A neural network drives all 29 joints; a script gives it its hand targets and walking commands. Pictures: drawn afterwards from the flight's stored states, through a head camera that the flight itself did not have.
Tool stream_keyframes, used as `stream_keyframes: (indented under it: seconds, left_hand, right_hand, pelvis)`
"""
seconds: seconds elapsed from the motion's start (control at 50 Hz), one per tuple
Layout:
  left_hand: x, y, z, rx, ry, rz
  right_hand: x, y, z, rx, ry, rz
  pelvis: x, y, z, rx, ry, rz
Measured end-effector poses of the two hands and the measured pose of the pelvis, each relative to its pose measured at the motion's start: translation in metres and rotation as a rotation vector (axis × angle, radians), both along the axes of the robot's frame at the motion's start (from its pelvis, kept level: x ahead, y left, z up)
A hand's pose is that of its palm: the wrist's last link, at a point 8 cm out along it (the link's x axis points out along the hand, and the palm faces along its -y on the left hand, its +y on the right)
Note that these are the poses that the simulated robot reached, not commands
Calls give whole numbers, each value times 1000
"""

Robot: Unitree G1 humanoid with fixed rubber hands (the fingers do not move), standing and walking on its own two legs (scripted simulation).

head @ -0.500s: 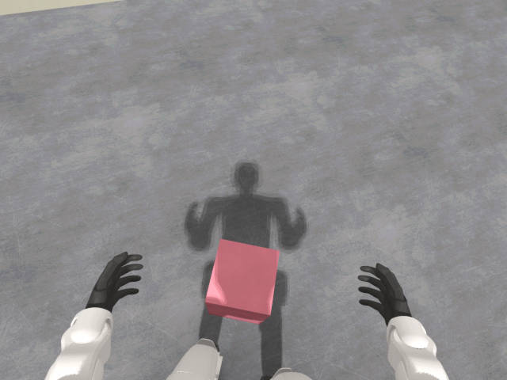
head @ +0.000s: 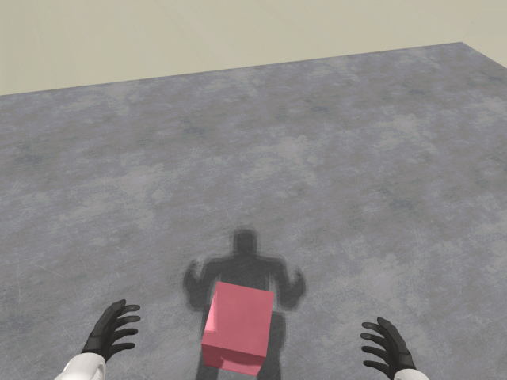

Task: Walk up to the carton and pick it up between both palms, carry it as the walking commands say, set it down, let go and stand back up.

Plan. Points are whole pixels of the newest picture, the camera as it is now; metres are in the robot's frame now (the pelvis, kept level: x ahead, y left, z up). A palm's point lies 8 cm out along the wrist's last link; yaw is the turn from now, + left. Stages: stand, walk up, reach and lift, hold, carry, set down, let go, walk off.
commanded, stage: let go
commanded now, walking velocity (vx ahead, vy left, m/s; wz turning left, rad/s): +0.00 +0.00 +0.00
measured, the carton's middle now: (237, 330) +0.37 +0.02 -0.62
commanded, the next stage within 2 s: stand in 0.04 s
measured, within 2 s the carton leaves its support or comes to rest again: neither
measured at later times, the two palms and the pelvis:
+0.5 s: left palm (93, 365) +0.14 +0.25 -0.08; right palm (412, 354) +0.19 -0.25 -0.05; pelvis +0.01 -0.01 +0.00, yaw +0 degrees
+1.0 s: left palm (88, 373) +0.13 +0.25 -0.09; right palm (418, 351) +0.19 -0.26 -0.04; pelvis +0.01 -0.01 +0.00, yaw +0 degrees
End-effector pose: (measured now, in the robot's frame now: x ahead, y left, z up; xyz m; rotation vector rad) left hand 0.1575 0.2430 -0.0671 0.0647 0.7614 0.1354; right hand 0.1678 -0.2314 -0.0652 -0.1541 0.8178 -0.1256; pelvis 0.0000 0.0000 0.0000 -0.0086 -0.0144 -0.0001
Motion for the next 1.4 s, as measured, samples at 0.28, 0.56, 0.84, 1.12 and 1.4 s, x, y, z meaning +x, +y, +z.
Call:
stream_keyframes:
  seconds: [0.28,0.56,0.84,1.12,1.4]
  left_hand:
    - [-14,6,-14,74,28,52]
    - [-16,7,-18,91,41,66]
    - [-20,10,-19,94,36,73]
    - [-28,13,-21,95,38,74]
    - [-42,19,-23,92,32,76]
  right_hand:
    - [14,-14,11,-56,-99,-5]
    - [21,-19,14,-68,-125,-4]
    - [24,-21,22,-78,-165,-3]
    - [21,-23,26,-93,-179,-1]
    - [9,-20,31,-104,-200,-1]
  pelvis:
    - [4,-4,0,7,0,0]
    - [9,-6,0,9,7,0]
    - [8,-6,0,9,6,0]
    - [4,-4,0,7,-1,0]
    - [-9,1,-1,0,-19,0]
